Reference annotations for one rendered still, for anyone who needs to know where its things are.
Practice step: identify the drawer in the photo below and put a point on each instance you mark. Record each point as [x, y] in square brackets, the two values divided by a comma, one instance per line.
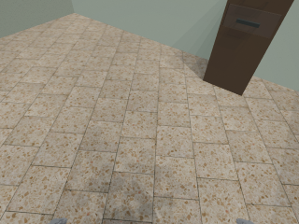
[268, 20]

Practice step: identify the cabinet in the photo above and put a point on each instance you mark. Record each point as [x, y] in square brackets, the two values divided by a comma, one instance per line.
[236, 54]

